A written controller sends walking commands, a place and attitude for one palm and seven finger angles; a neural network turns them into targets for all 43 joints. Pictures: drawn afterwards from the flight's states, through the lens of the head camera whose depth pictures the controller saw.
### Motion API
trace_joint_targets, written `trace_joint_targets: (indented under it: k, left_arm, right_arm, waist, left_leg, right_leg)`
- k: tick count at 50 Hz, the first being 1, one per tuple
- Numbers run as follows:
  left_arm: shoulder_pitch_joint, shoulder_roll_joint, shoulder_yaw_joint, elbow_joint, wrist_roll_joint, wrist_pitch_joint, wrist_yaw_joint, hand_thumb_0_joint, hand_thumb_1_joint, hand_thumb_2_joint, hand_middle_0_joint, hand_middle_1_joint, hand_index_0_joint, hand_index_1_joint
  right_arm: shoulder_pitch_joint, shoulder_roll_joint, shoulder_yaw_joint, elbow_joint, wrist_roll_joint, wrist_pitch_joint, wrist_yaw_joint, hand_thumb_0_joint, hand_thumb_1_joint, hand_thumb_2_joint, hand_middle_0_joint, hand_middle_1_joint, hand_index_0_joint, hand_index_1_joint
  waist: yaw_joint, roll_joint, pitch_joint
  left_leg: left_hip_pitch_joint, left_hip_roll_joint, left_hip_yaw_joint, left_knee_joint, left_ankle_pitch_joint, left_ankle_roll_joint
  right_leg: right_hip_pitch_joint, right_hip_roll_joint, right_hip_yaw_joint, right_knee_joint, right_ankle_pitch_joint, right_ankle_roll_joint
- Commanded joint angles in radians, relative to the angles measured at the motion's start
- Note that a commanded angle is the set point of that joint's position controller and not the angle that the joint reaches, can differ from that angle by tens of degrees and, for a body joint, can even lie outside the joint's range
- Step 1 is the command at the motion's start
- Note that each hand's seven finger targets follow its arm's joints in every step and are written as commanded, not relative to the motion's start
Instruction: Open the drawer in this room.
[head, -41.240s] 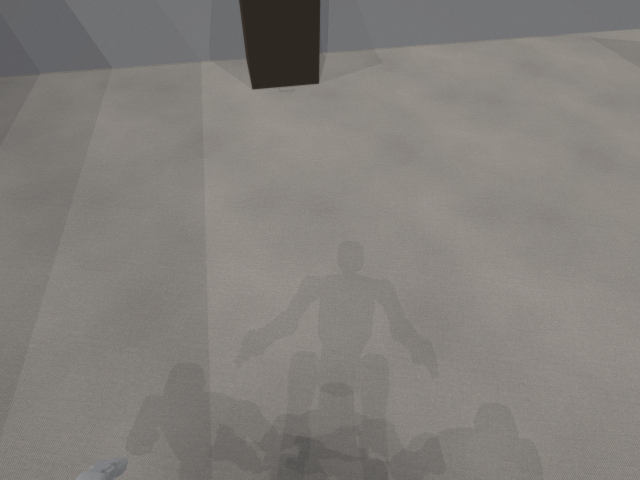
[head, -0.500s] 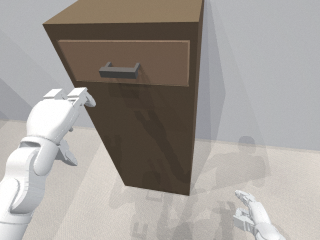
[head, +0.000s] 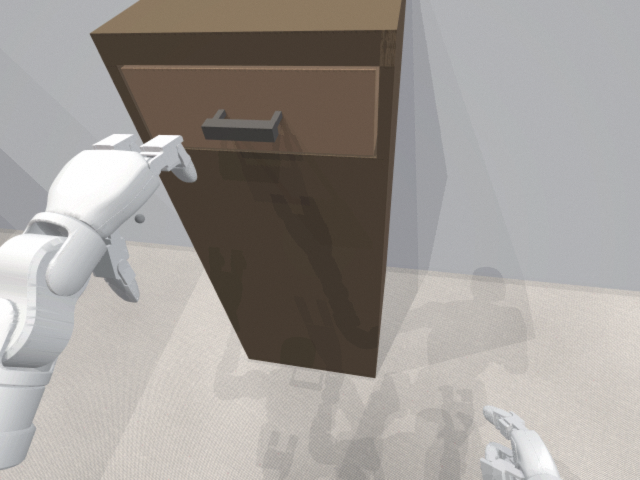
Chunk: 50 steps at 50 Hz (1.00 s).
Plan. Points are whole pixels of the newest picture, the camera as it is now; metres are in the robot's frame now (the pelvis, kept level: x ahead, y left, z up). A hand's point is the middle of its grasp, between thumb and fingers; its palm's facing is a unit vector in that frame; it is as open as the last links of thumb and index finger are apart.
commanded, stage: raise the hand with hooked fingers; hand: left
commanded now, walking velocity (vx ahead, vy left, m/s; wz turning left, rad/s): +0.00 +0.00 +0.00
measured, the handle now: (244, 122) +0.56 +0.19 +0.17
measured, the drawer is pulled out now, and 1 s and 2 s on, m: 0.00 0.00 0.00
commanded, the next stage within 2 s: move the hooked fingers above the handle in 0.10 s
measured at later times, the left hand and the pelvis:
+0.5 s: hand (161, 192) +0.35 +0.22 +0.21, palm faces +0.10 -0.04 -0.99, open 13.9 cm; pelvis +0.00 -0.01 +0.00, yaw +1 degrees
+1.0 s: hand (191, 149) +0.43 +0.21 +0.21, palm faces +0.08 -0.04 -1.00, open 13.9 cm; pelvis +0.03 -0.01 +0.00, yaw +1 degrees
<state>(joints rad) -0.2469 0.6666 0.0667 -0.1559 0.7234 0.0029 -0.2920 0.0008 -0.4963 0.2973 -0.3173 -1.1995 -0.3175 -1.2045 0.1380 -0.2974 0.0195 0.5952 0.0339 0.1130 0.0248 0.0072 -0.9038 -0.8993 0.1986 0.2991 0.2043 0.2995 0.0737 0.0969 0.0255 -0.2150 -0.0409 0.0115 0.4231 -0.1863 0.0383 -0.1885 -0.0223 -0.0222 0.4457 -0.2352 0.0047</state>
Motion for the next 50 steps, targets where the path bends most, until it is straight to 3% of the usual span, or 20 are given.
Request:
trace_joint_targets:
  k: [1,3,5,10,12,13,15,19,21,23,26,29,31,36,39,41,43,46,50]
  left_arm:
    - [-0.393,0.302,0.228,-0.171,0.007,-0.024,0.107,0.0,-0.5,0.3,-0.3,-1.2,-0.3,-1.2]
    - [-0.389,0.298,0.23,-0.147,0.003,-0.009,0.123,0.0,-0.5,0.3,-0.3,-1.2,-0.3,-1.2]
    - [-0.371,0.255,0.182,-0.107,0.011,0.013,0.121,0.0,-0.5,0.3,-0.3,-1.2,-0.3,-1.2]
    - [-0.331,0.216,0.115,-0.102,0.028,0.058,0.075,0.0,-0.5,0.3,-0.3,-1.2,-0.3,-1.2]
    - [-0.401,0.225,0.099,-0.076,0.041,0.056,0.061,0.0,-0.5,0.3,-0.3,-1.2,-0.3,-1.2]
    - [-0.415,0.256,0.127,-0.067,0.042,0.049,0.057,0.0,-0.5,0.3,-0.3,-1.2,-0.3,-1.2]
    - [-0.48,0.244,0.103,-0.033,0.048,0.03,0.05,0.0,-0.5,0.3,-0.3,-1.2,-0.3,-1.2]
    - [-0.635,0.256,0.094,-0.017,0.055,-0.015,0.067,0.0,-0.5,0.3,-0.3,-1.2,-0.3,-1.2]
    - [-0.652,0.234,0.078,0.052,0.056,-0.017,0.077,0.0,-0.5,0.3,-0.3,-1.2,-0.3,-1.2]
    - [-0.686,0.25,0.089,0.091,0.064,-0.012,0.085,0.0,-0.5,0.3,-0.3,-1.2,-0.3,-1.2]
    - [-0.684,0.211,0.053,0.117,0.076,0.007,0.085,0.0,-0.5,0.3,-0.3,-1.2,-0.3,-1.2]
    - [-0.662,0.244,0.078,0.179,0.086,0.03,0.071,0.0,-0.5,0.3,-0.3,-1.2,-0.3,-1.2]
    - [-0.649,0.236,0.071,0.148,0.084,0.034,0.058,0.0,-0.5,0.3,-0.3,-1.2,-0.3,-1.2]
    - [-0.677,0.212,0.04,0.134,0.073,0.03,0.037,0.0,-0.5,0.3,-0.3,-1.2,-0.3,-1.2]
    - [-0.739,0.259,0.077,0.1,0.076,0.011,0.05,0.0,-0.5,0.3,-0.3,-1.2,-0.3,-1.2]
    - [-0.766,0.234,0.056,0.135,0.076,0.011,0.06,0.0,-0.5,0.3,-0.3,-1.2,-0.3,-1.2]
    - [-0.786,0.266,0.083,0.164,0.075,0.011,0.073,0.0,-0.5,0.3,-0.3,-1.2,-0.3,-1.2]
    - [-0.819,0.229,0.042,0.242,0.086,0.029,0.08,0.0,-0.5,0.3,-0.3,-1.2,-0.3,-1.2]
    - [-0.871,0.217,0.008,0.239,0.112,0.047,0.073,0.0,-0.5,0.3,-0.3,-1.2,-0.3,-1.2]
  right_arm:
    - [-0.167,-0.09,-0.039,-0.16,-0.003,-0.068,-0.011,0.0,-0.9,-0.9,0.2,0.3,0.2,0.3]
    - [-0.174,-0.091,-0.041,-0.155,0.001,-0.071,-0.01,0.0,-0.9,-0.9,0.2,0.3,0.2,0.3]
    - [-0.177,-0.091,-0.038,-0.15,0.004,-0.067,-0.009,0.0,-0.9,-0.9,0.2,0.3,0.2,0.3]
    - [-0.194,-0.096,-0.032,-0.166,0.008,-0.055,-0.011,0.0,-0.9,-0.9,0.2,0.3,0.2,0.3]
    - [-0.185,-0.1,-0.028,-0.158,0.006,-0.054,-0.019,0.0,-0.9,-0.9,0.2,0.3,0.2,0.3]
    - [-0.183,-0.103,-0.029,-0.157,0.008,-0.058,-0.023,0.0,-0.9,-0.9,0.2,0.3,0.2,0.3]
    - [-0.171,-0.096,-0.024,-0.146,0.005,-0.058,-0.033,0.0,-0.9,-0.9,0.2,0.3,0.2,0.3]
    - [-0.153,-0.088,-0.024,-0.133,-0.001,-0.072,-0.039,0.0,-0.9,-0.9,0.2,0.3,0.2,0.3]
    - [-0.137,-0.089,-0.027,-0.122,0.002,-0.066,-0.039,0.0,-0.9,-0.9,0.2,0.3,0.2,0.3]
    - [-0.132,-0.095,-0.03,-0.118,0.006,-0.062,-0.036,0.0,-0.9,-0.9,0.2,0.3,0.2,0.3]
    - [-0.13,-0.091,-0.03,-0.127,0.004,-0.05,-0.024,0.0,-0.9,-0.9,0.2,0.3,0.2,0.3]
    - [-0.125,-0.103,-0.03,-0.134,0.005,-0.034,-0.019,0.0,-0.9,-0.9,0.2,0.3,0.2,0.3]
    - [-0.129,-0.104,-0.032,-0.147,0.006,-0.024,-0.016,0.0,-0.9,-0.9,0.2,0.3,0.2,0.3]
    - [-0.121,-0.107,-0.036,-0.155,0.012,-0.013,-0.017,0.0,-0.9,-0.9,0.2,0.3,0.2,0.3]
    - [-0.104,-0.109,-0.043,-0.151,0.011,-0.017,-0.022,0.0,-0.9,-0.9,0.2,0.3,0.2,0.3]
    - [-0.089,-0.105,-0.044,-0.139,0.012,-0.016,-0.025,0.0,-0.9,-0.9,0.2,0.3,0.2,0.3]
    - [-0.075,-0.112,-0.047,-0.127,0.01,-0.014,-0.024,0.0,-0.9,-0.9,0.2,0.3,0.2,0.3]
    - [-0.062,-0.111,-0.046,-0.115,0.015,-0.006,-0.022,0.0,-0.9,-0.9,0.2,0.3,0.2,0.3]
    - [-0.065,-0.11,-0.048,-0.126,0.016,0.003,-0.018,0.0,-0.9,-0.9,0.2,0.3,0.2,0.3]
  waist:
    - [0.025,-0.007,-0.272]
    - [0.028,-0.002,-0.272]
    - [0.022,-0.027,-0.255]
    - [0.015,-0.067,-0.252]
    - [-0.005,-0.084,-0.228]
    - [-0.005,-0.096,-0.224]
    - [-0.016,-0.094,-0.223]
    - [-0.021,-0.021,-0.277]
    - [-0.025,-0.03,-0.259]
    - [-0.02,-0.046,-0.285]
    - [-0.008,-0.04,-0.319]
    - [0.0,-0.103,-0.335]
    - [0.005,-0.098,-0.356]
    - [-0.016,-0.098,-0.33]
    - [-0.013,-0.085,-0.391]
    - [-0.025,-0.082,-0.377]
    - [-0.023,-0.08,-0.385]
    - [-0.031,-0.095,-0.372]
    - [-0.032,-0.074,-0.428]
  left_leg:
    - [0.081,0.017,-0.027,-0.057,0.163,-0.018]
    - [0.082,0.019,-0.025,-0.053,0.153,-0.021]
    - [0.062,0.017,-0.02,-0.058,0.139,-0.021]
    - [0.054,0.015,-0.011,-0.055,0.113,-0.014]
    - [0.046,0.014,-0.016,-0.056,0.08,-0.011]
    - [0.049,0.016,-0.017,-0.05,0.076,-0.01]
    - [0.048,0.011,-0.017,-0.054,0.066,-0.008]
    - [0.084,0.006,-0.024,-0.05,0.079,-0.01]
    - [0.08,0.009,-0.026,-0.052,0.098,-0.013]
    - [0.078,0.008,-0.023,-0.045,0.121,-0.015]
    - [0.076,0.008,-0.022,-0.042,0.177,-0.016]
    - [0.042,0.006,-0.014,-0.037,0.199,-0.011]
    - [0.05,0.003,-0.012,-0.027,0.246,-0.006]
    - [0.057,0.004,-0.009,-0.02,0.244,0.0]
    - [0.084,0.001,-0.012,-0.009,0.283,0.003]
    - [0.09,0.002,-0.014,-0.002,0.298,0.002]
    - [0.086,0.002,-0.013,0.003,0.31,-0.001]
    - [0.073,0.005,-0.015,0.001,0.31,-0.003]
    - [0.088,0.001,-0.014,0.016,0.348,-0.001]
  right_leg:
    - [0.065,0.027,-0.008,-0.059,0.08,-0.035]
    - [0.067,0.028,0.002,-0.063,0.079,-0.038]
    - [0.061,0.023,-0.002,-0.062,0.074,-0.034]
    - [0.063,0.018,0.003,-0.059,0.071,-0.03]
    - [0.035,0.019,0.0,-0.07,0.04,-0.028]
    - [0.031,0.024,0.003,-0.076,0.037,-0.027]
    - [0.022,0.021,-0.004,-0.079,0.022,-0.026]
    - [0.021,0.023,-0.003,-0.08,0.021,-0.034]
    - [0.01,0.024,-0.009,-0.081,0.042,-0.036]
    - [0.027,0.027,-0.005,-0.08,0.066,-0.037]
    - [0.051,0.02,-0.01,-0.055,0.123,-0.043]
    - [0.094,0.013,-0.003,-0.046,0.175,-0.041]
    - [0.109,0.011,0.0,-0.03,0.237,-0.041]
    - [0.069,0.015,-0.003,-0.032,0.233,-0.036]
    - [0.086,0.018,0.003,-0.024,0.26,-0.038]
    - [0.061,0.02,-0.002,-0.022,0.263,-0.038]
    - [0.07,0.021,0.0,-0.024,0.27,-0.041]
    - [0.049,0.023,-0.008,-0.018,0.271,-0.041]
    - [0.064,0.021,-0.002,-0.002,0.308,-0.044]
